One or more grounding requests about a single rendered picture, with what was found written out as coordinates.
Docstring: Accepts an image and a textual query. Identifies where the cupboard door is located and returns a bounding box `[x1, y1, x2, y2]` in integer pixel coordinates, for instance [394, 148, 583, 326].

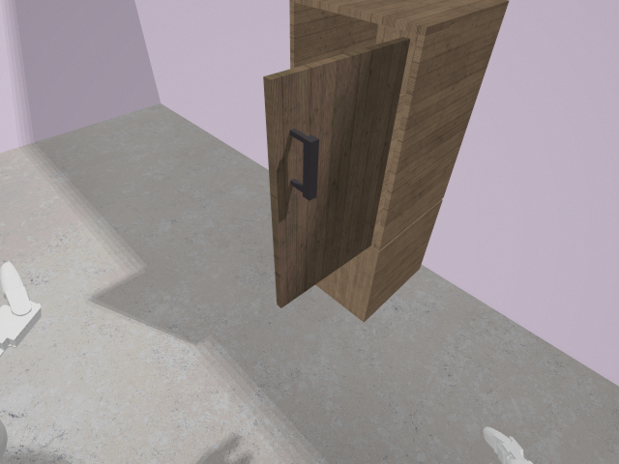
[263, 37, 410, 308]

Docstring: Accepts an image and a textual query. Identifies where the handle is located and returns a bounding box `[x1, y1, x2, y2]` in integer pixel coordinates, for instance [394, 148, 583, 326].
[290, 129, 319, 201]

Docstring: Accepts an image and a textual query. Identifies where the robot right hand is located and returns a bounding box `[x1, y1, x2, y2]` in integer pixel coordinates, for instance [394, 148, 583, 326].
[483, 427, 533, 464]

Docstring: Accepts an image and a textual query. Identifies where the robot left hand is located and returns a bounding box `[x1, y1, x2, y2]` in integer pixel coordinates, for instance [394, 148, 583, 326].
[0, 232, 42, 357]

